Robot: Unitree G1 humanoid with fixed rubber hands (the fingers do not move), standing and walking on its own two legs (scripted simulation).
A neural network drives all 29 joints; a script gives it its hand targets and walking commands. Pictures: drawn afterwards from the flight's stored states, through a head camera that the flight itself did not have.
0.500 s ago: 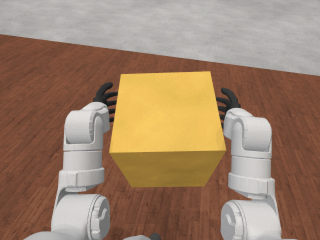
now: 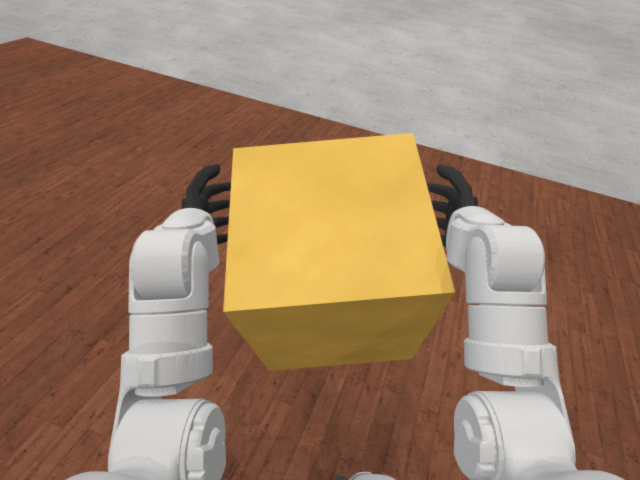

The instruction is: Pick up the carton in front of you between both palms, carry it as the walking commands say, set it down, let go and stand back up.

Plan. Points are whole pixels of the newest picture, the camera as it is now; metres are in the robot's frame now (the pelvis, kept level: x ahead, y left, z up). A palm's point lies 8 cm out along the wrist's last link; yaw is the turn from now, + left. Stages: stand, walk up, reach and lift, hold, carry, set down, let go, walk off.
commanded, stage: carry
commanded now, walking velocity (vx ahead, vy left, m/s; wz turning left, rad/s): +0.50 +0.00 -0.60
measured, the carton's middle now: (332, 265) +0.36 -0.04 +0.06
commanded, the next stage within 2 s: none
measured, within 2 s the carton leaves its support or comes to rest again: neither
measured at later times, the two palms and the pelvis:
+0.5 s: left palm (225, 117) +0.64 +0.12 +0.09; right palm (406, 130) +0.60 -0.18 +0.09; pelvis +0.26 -0.01 -0.02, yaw -7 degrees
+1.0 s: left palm (347, 72) +0.91 -0.12 +0.03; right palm (481, 103) +0.79 -0.39 +0.02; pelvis +0.52 -0.11 -0.08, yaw -25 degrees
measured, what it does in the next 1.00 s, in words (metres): goes down, turning right: left foot, then right foot 0.05 m lower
